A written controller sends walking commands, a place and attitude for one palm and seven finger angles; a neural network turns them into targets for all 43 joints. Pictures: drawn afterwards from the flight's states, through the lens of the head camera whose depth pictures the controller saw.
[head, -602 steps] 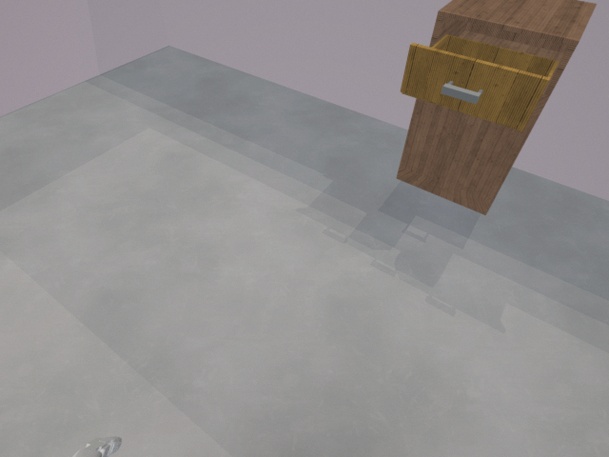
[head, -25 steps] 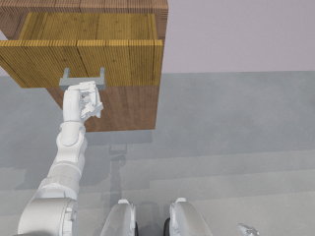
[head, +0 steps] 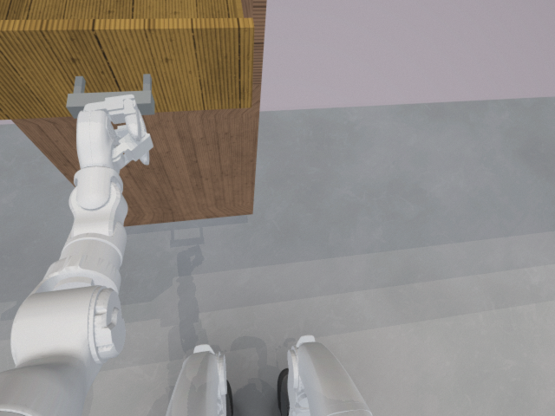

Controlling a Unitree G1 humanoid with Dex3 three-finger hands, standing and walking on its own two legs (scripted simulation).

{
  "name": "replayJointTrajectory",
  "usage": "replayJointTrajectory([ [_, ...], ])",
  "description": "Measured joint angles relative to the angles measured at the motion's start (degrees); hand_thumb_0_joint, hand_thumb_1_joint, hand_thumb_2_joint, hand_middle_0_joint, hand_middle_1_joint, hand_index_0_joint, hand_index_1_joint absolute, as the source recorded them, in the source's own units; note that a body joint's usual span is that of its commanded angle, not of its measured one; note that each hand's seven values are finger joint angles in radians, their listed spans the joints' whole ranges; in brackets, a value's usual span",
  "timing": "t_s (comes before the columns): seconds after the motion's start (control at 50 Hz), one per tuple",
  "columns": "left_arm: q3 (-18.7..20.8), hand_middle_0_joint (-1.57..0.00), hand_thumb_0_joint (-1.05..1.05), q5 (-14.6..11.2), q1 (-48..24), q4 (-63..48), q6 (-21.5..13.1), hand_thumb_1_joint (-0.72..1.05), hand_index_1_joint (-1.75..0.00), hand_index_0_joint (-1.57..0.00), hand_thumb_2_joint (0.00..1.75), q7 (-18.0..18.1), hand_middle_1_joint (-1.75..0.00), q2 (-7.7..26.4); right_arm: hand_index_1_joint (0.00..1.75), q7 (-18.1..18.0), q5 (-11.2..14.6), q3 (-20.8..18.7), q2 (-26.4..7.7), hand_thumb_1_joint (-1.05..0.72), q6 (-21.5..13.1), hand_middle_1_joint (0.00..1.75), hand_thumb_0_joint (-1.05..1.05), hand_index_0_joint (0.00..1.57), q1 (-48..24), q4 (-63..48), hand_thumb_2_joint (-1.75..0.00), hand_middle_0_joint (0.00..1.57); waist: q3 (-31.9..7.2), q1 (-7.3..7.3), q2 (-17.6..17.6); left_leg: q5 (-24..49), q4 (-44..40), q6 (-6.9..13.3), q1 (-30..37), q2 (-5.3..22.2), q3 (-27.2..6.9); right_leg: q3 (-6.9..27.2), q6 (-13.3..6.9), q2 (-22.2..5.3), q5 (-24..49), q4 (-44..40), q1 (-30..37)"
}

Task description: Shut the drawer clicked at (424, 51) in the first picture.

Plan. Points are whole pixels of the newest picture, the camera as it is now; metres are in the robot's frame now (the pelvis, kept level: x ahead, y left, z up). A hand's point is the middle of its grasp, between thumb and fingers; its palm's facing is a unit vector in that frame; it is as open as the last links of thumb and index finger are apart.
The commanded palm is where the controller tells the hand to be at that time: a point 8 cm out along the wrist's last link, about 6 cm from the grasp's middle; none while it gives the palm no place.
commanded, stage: push the drawer shut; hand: left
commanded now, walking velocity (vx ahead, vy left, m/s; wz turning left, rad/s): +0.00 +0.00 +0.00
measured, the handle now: (113, 93) +0.58 +0.20 +0.04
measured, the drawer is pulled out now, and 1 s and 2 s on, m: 0.06 0.00 0.00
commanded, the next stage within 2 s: pull the fist back off the drawer in 0.90 s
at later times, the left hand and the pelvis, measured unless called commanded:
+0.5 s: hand (143, 103) +0.56 +0.15 +0.04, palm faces +0.06 -1.00 -0.04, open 3.1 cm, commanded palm +0.56 +0.18 +0.04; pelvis +0.00 +0.01 -0.01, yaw -1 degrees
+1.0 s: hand (134, 100) +0.57 +0.17 +0.04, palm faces +0.06 -1.00 -0.06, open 3.1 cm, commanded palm +0.61 +0.17 +0.04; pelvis -0.02 +0.01 -0.02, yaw -1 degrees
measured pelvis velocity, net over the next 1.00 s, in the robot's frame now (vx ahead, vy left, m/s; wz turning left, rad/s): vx -0.02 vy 0.01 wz -0.02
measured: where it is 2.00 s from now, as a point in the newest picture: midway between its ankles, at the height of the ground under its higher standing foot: outside the picture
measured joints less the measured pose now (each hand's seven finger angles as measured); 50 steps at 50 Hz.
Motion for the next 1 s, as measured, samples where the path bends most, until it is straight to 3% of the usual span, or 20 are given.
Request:
replayJointTrajectory([
  [0.3, 2.4, -1.40, 0.00, 2.1, -8.4, 4.8, 2.7, 0.77, -1.60, -1.40, 0.93, -0.5, -1.60, 5.3, 0.30, 0.6, -0.8, 1.0, -0.3, -0.91, 0.7, 0.30, 0.00, 0.20, 1.7, -0.4, -0.89, 0.20, 0.6, -2.70, 0.4, -0.4, 1.7, 0.4, -3.8, 0.4, -0.5, -0.5, 0.3, 0.4, 0.2, 0.6, -3.3],
  [0.54, 3.2, -1.40, 0.01, 3.6, -13.0, 7.8, 3.7, 0.75, -1.60, -1.40, 0.94, -0.1, -1.60, 7.7, 0.30, 1.1, -1.5, 1.8, 0.0, -0.91, 1.3, 0.30, 0.00, 0.20, 3.2, -0.3, -0.89, 0.20, 0.8, -3.90, 0.9, -0.6, 2.4, 0.7, -5.7, 0.5, -0.9, -0.8, 0.6, 0.5, 0.3, 0.6, -4.7],
  [0.72, 2.8, -1.40, -0.04, 4.6, -15.9, 9.5, 4.6, 0.64, -1.60, -1.40, 0.97, -0.4, -1.60, 10.1, 0.30, 0.7, -1.6, 2.6, 0.1, -0.91, 0.7, 0.30, 0.00, 0.20, 3.2, -0.1, -0.89, 0.20, 0.9, -4.86, 0.6, -0.3, 3.9, 0.6, -8.3, 0.4, -1.9, -1.9, 0.5, 0.4, 0.6, 1.5, -6.6],
  [1.0, -0.3, -1.40, 0.00, 4.2, -20.2, 11.2, 7.5, 0.57, -1.60, -1.40, 0.96, 0.2, -1.60, 13.7, 0.30, -0.5, -1.4, 3.9, -0.3, -0.91, -2.7, 0.30, 0.00, 0.20, 2.6, 0.7, -0.89, 0.20, 0.9, -6.83, 0.3, 1.5, 4.4, 0.6, -11.2, 0.1, -2.7, -2.6, 0.5, 0.3, 2.3, 1.4, -9.0],
])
